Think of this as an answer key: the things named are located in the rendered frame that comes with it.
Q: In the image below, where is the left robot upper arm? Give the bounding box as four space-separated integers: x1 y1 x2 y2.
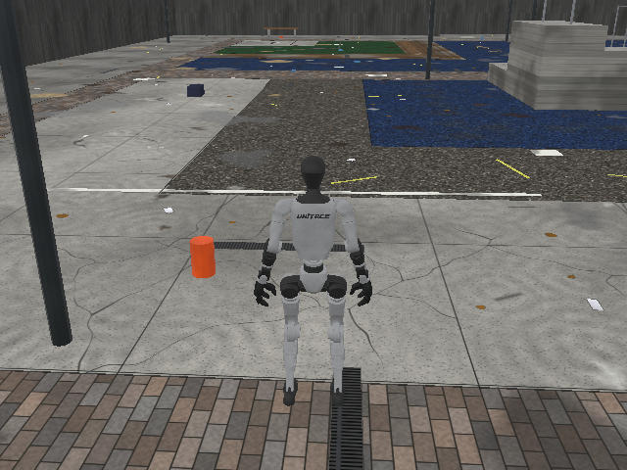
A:
266 199 293 254

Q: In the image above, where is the robot right hand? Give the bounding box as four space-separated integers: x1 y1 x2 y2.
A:
350 280 372 306

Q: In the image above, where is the robot right shin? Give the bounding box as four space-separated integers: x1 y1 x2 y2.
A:
330 325 345 393

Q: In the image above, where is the robot head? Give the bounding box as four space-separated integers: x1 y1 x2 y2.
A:
296 156 330 204

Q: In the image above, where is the left robot forearm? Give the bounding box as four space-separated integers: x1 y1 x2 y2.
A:
257 238 276 284

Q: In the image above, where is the right robot forearm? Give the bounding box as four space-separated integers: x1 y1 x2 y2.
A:
350 238 370 284

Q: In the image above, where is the robot left hand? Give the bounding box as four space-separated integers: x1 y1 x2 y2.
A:
254 281 276 306

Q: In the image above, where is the right robot upper arm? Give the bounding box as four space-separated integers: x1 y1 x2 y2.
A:
334 198 360 253

